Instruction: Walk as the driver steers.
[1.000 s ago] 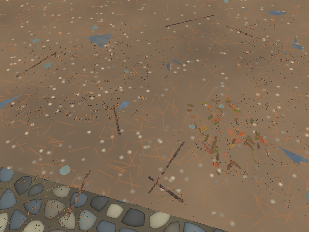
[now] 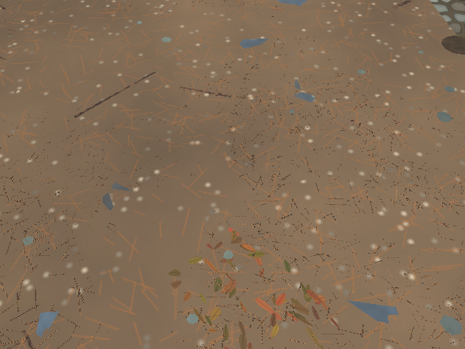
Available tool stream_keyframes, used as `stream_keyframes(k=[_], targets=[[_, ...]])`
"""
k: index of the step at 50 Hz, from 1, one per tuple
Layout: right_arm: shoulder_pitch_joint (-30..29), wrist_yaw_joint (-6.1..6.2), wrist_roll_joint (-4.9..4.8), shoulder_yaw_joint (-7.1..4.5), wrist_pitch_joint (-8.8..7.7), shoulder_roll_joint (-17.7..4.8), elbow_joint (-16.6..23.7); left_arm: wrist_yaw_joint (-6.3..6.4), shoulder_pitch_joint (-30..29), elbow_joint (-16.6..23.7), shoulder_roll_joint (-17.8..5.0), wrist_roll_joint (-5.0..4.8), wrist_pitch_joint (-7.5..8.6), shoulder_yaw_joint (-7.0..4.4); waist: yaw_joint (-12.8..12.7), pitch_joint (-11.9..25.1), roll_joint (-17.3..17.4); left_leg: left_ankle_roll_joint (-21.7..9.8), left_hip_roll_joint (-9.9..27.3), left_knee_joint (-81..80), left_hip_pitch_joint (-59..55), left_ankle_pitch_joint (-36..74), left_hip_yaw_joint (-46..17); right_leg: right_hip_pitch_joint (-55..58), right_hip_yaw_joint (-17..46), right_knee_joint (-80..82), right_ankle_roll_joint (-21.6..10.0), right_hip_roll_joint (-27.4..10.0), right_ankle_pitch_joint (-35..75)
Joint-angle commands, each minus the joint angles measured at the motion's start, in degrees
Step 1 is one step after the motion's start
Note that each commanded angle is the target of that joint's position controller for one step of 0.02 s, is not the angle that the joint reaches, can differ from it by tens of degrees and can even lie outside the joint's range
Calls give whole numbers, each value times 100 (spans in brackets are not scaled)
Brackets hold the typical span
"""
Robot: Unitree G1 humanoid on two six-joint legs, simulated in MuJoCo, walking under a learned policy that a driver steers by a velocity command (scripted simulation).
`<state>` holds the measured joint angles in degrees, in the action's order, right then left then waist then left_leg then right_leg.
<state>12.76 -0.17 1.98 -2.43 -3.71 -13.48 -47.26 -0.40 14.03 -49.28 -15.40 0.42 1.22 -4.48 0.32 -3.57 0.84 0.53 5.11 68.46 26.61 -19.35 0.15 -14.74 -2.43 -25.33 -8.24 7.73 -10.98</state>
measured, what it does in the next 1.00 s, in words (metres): walks ahead: left foot, then right foot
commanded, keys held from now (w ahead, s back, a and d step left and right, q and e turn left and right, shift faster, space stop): w+e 0.08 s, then w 0.30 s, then w+q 0.62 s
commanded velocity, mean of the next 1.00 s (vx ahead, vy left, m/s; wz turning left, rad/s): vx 0.50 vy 0.00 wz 0.06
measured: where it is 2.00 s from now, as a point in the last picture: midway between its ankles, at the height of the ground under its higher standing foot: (200, 200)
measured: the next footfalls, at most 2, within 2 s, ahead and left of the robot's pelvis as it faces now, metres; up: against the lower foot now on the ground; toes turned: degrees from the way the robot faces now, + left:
left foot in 0.38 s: +0.39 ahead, +0.11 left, +0.00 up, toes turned -7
right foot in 0.88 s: +0.63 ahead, -0.10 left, +0.00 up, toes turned +6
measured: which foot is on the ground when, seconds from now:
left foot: up 0.00-0.36, down 0.38-0.88, up 0.90-1.00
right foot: down 0.00-0.40, up 0.42-0.86, down 0.88-1.00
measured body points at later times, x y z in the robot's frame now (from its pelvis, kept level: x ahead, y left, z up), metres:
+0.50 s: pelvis +0.28 +0.04 +0.00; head +0.31 +0.05 +0.45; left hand +0.34 +0.31 -0.14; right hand +0.37 -0.23 -0.11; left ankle +0.35 +0.11 -0.74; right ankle +0.13 -0.04 -0.64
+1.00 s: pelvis +0.53 -0.01 +0.00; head +0.55 -0.03 +0.45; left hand +0.67 +0.26 -0.09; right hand +0.59 -0.29 -0.13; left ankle +0.41 +0.10 -0.66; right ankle +0.59 -0.10 -0.74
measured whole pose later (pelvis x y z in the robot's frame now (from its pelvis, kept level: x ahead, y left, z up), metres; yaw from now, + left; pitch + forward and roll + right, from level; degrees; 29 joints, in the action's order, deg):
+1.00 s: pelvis +0.53 -0.01 +0.00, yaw +8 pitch +1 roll +1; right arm 20.9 -0.8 0.9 -4.6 -1.7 -17.0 -47.9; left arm 0.6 7.7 -41.8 -14.0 2.4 4.1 -1.1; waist 2.8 -1.1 1.7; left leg -4.1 -3.3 59.5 19.5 -23.2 -3.4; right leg -18.5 -2.4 -27.9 -2.0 0.3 -10.6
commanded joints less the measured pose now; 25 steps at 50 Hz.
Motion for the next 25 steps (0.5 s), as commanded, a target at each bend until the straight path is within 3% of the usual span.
stream_keyframes(k=[1,3,6,13,15,16,17,18,19,20,21,22,23,24,25], targets=[[405,-42,95,-113,162,-484,291,20,237,266,-697,-67,214,-136,165,401,-45,172,147,-456,626,210,-91,623,1740,1240,-914,-1551,2297],[-20,-63,88,-98,210,-461,466,15,462,239,-815,-50,236,-162,54,278,-156,258,140,-915,868,626,-16,555,1707,1344,-819,-1429,2118],[-671,-87,62,-75,217,-475,677,10,820,182,-766,-48,230,-138,-199,154,-330,285,106,-1768,1217,1326,24,838,1692,1391,-601,-1344,2051],[-1703,-172,-11,21,105,-454,1031,97,1464,-22,-736,36,267,-54,-626,42,-449,-29,-186,-3184,1193,1885,171,1837,1704,1138,-391,-1575,2775],[-1619,-172,-24,3,63,-541,1062,135,1380,-35,-823,67,279,-54,-494,-7,-510,-213,-288,-3512,825,1611,151,1944,1746,998,-306,-1724,3115],[-1321,-153,-30,-23,42,-601,987,148,1228,-19,-873,71,292,-56,-312,37,-544,-321,-395,-3705,335,1406,169,1865,1677,819,-204,-1729,3575],[-874,-109,-41,-75,22,-708,844,150,1125,-18,-936,79,308,-63,-113,220,-578,-423,-589,-3805,-307,1143,235,1818,1603,409,-116,-1683,4352],[-115,-45,-48,-137,-17,-807,597,126,1047,-36,-969,87,313,-62,241,595,-441,-544,-751,-4112,-1195,1152,323,1748,1420,-465,-26,-1486,4763],[745,35,26,-209,-75,-1003,395,101,1016,4,-867,60,338,-23,628,1128,-224,-747,-270,-4228,-2500,1152,-130,1061,1238,-1656,64,-1244,3918],[1476,99,151,-326,-84,-1541,351,71,1303,205,-425,-81,364,86,679,1943,679,-1241,1178,-4404,-3899,377,-2237,-268,775,-3564,286,-581,1608],[1361,20,18,-384,8,-1634,187,55,1696,151,-512,-73,357,47,345,2061,1551,-1810,1832,-5213,-4135,597,-4409,-1430,733,-4711,363,110,-1775],[742,-45,-123,-299,57,-1199,302,66,1389,124,-681,123,316,37,113,1106,660,-1790,1613,-5292,-3394,32,-3927,-1917,895,-5022,329,-384,-1433],[365,-85,-161,-212,50,-830,364,17,868,211,-636,183,327,66,105,557,120,-1705,1327,-5379,-2706,123,-3112,-1979,793,-4782,354,-654,-1024],[210,-93,-123,-155,38,-657,338,-19,615,303,-528,186,329,90,-7,258,29,-1538,989,-5541,-2229,520,-2575,-1912,689,-4382,381,-870,-810],[268,-81,-129,-127,3,-611,243,-46,529,376,-493,239,291,103,-100,161,178,-1441,760,-5615,-1961,1069,-2237,-1784,653,-4058,459,-1005,-735]])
